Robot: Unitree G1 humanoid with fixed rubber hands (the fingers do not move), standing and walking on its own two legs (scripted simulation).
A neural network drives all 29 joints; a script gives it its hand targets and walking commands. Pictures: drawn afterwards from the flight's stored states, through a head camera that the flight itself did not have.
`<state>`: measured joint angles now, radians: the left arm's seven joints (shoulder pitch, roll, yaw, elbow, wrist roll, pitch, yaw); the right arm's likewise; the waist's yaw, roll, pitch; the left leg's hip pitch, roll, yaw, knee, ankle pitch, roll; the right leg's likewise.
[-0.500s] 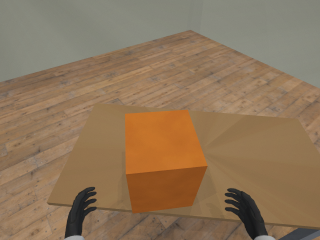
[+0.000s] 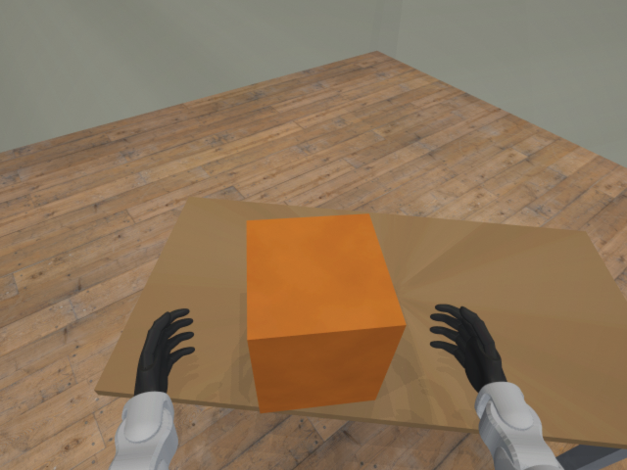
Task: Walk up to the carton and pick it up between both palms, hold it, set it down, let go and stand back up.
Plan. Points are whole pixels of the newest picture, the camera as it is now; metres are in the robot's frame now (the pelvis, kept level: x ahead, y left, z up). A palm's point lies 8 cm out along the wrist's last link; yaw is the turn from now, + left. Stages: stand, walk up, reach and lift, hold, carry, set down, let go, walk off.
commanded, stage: reach and lift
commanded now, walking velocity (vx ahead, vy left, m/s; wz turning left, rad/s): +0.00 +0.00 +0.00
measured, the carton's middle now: (314, 314) +0.40 +0.04 -0.07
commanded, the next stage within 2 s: none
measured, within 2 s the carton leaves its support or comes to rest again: neither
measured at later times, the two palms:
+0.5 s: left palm (154, 321) +0.30 +0.24 +0.04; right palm (467, 294) +0.37 -0.17 +0.05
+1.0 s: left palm (155, 263) +0.36 +0.25 +0.08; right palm (457, 238) +0.44 -0.16 +0.09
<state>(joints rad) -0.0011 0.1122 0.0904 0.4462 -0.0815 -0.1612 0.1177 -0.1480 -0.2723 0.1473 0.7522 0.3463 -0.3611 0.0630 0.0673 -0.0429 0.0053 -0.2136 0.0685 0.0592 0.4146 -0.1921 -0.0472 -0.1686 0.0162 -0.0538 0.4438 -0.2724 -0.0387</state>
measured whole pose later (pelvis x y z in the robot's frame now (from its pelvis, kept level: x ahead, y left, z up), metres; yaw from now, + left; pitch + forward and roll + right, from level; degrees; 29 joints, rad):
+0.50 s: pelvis -0.01 +0.01 +0.00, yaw -1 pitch +6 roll +0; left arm -0.26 0.12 0.09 0.39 -0.13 0.08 0.15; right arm -0.48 -0.36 0.09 0.81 0.38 -0.15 0.08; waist 0.11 -0.02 -0.03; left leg -0.34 0.07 0.07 0.37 -0.14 -0.03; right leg -0.28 0.02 -0.05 0.37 -0.20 -0.03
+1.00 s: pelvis +0.00 +0.01 +0.00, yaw +0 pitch +13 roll -1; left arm -0.53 0.16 0.15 0.49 -0.12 0.21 0.12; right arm -0.75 -0.39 0.08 0.91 0.36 -0.03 0.05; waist 0.13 0.00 -0.11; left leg -0.46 0.08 0.06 0.37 -0.13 -0.03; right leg -0.40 0.03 -0.05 0.36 -0.18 -0.03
